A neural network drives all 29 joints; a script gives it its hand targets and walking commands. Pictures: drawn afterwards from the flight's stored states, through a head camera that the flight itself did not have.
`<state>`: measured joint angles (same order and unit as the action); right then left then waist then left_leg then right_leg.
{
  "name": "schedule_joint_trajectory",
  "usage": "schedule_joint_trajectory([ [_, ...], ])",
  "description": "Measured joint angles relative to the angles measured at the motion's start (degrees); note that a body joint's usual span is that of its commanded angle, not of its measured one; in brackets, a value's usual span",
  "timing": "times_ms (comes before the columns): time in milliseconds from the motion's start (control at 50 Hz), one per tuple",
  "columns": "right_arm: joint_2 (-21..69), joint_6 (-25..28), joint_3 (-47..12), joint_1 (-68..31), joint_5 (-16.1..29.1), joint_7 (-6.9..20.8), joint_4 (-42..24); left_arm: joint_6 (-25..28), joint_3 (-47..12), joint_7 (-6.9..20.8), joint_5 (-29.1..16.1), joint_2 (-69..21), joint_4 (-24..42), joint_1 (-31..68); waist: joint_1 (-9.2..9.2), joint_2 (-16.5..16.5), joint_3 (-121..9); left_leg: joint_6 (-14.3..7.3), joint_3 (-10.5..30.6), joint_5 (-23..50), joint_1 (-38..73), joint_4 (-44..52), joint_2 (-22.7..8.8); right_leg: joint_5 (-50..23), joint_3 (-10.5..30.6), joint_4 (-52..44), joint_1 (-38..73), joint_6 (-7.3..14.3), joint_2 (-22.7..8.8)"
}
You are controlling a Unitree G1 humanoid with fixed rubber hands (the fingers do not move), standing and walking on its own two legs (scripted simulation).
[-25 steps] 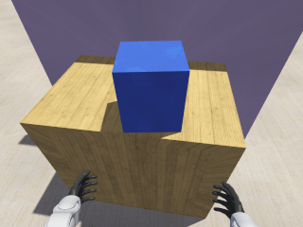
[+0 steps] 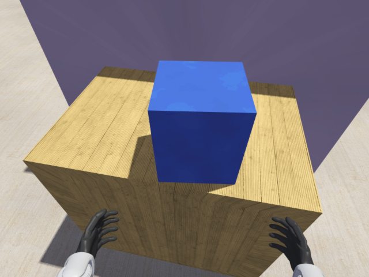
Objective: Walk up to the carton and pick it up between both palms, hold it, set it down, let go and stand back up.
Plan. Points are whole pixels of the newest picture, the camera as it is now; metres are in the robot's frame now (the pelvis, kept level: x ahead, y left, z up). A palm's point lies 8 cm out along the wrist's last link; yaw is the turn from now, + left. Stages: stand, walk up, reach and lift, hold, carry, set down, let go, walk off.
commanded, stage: reach and lift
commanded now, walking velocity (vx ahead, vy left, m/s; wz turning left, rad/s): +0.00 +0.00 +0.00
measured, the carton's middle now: (198, 124) +0.49 +0.01 +0.07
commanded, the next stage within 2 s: none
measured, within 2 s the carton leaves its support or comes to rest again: neither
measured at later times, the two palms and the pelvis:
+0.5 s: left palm (98, 200) +0.28 +0.22 +0.04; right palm (298, 208) +0.28 -0.20 +0.04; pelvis +0.01 +0.01 +0.00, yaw -1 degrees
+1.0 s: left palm (104, 160) +0.34 +0.21 +0.10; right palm (299, 168) +0.34 -0.20 +0.10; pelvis -0.03 +0.00 +0.00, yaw -1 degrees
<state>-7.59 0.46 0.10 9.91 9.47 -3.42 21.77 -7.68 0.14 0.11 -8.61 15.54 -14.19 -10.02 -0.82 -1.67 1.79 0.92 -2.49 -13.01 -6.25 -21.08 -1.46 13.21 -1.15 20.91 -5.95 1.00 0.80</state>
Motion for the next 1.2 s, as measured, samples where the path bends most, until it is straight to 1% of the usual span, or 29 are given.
schedule_joint_trajectory([
  [100,-1.5,2.6,-0.5,1.4,1.8,0.4,-1.8,2.2,-0.7,-0.4,-0.4,-0.6,2.4,-1.2,0.02,0.5,-0.6,-0.3,-0.2,-0.6,0.7,0.6,0.1,-0.1,0.2,-1.8,1.1,-0.3,0.0],
  [180,-2.6,3.6,-1.0,0.6,3.3,0.5,-3.0,2.7,-0.9,-0.8,-0.7,-1.1,3.8,-0.2,-0.06,0.9,-0.9,-0.4,-0.4,-1.1,0.9,0.5,0.0,-0.1,0.5,-2.4,1.6,-0.5,0.0],
  [360,-5.3,4.1,-1.9,-5.8,6.2,0.1,-3.9,0.3,0.3,-1.2,-0.3,-3.1,6.7,5.2,-0.08,1.6,-0.8,-0.6,-0.8,-1.8,1.4,-0.3,-0.2,-0.4,0.9,-3.1,2.7,-0.7,0.2],
  [460,-6.3,3.9,-2.1,-10.3,7.1,-0.3,-2.6,-0.9,1.6,-1.1,0.5,-4.3,6.1,8.9,0.03,1.7,-0.3,-0.7,-0.8,-1.5,1.5,-0.4,-0.3,-0.7,0.9,-3.1,2.8,-0.7,0.3],
  [580,-6.7,1.0,-1.9,-16.0,7.5,-0.8,0.1,-4.0,2.9,-1.5,0.6,-4.6,3.1,14.3,0.15,1.5,0.3,-0.6,-0.9,-0.6,0.5,-0.3,-0.3,-1.2,1.0,-2.4,1.3,-0.5,0.3],
  [740,-6.8,-4.1,-1.0,-24.4,7.6,-2.0,1.4,-9.1,4.6,-2.2,-1.0,-3.2,0.9,23.2,0.42,1.3,0.0,-0.4,-1.0,0.8,-3.3,-0.7,-0.5,-2.0,1.1,-0.5,-3.2,-0.2,0.5],
  [840,-7.0,-7.3,-0.6,-31.3,7.8,-3.0,3.9,-12.3,6.0,-2.1,-1.7,-1.8,-2.3,30.4,0.54,1.2,-0.8,-0.2,-1.0,1.7,-5.7,-0.9,-0.7,-2.5,1.0,0.4,-5.9,0.0,0.6],
  [880,-7.2,-8.7,-0.9,-32.8,8.7,-3.6,3.3,-13.3,6.0,-1.7,-2.5,-1.1,-2.5,32.1,0.57,1.1,-1.0,-0.3,-0.9,2.1,-6.0,-0.5,-0.7,-2.8,1.0,0.1,-6.2,0.1,0.7],
  [960,-6.8,-11.1,-1.2,-35.5,8.9,-4.3,3.7,-14.7,6.3,-0.7,-2.7,0.2,-4.8,35.1,0.81,0.7,-1.7,-0.2,-0.9,2.8,-5.9,0.4,-0.7,-3.2,0.9,-0.3,-6.5,0.2,0.7],
  [1080,-5.8,-14.3,0.8,-40.7,8.2,-4.0,8.6,-15.2,5.2,-2.1,-4.2,2.0,-11.1,40.5,0.82,0.2,-3.3,-0.1,-0.6,3.1,-8.3,-0.1,-0.7,-3.2,0.6,0.4,-8.8,0.4,0.7],
  [1200,-6.4,-15.2,1.1,-45.4,9.0,-4.1,11.4,-15.9,4.1,-2.6,-5.1,3.3,-13.3,44.6,1.24,0.5,-4.4,0.0,0.2,2.6,-11.4,-1.6,-1.0,-3.4,-0.1,0.3,-10.9,0.4,0.9],
])
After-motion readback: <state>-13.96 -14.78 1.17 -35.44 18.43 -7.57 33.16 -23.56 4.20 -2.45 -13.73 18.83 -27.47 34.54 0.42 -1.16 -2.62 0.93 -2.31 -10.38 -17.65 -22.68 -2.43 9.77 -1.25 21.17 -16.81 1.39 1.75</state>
